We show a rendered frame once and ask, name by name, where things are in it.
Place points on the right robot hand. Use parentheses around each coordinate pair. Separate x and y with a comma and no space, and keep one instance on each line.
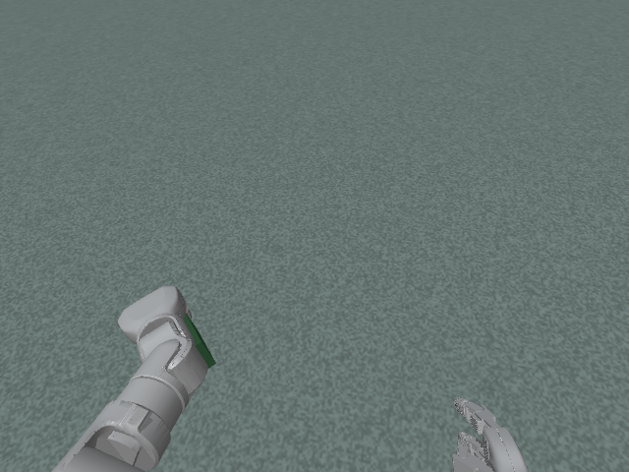
(498,452)

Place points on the left robot hand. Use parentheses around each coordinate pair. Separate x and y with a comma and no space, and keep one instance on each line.
(164,300)

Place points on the cube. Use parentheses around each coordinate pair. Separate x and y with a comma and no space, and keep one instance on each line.
(200,345)

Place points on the left robot arm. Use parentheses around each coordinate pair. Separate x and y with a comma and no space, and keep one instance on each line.
(132,432)

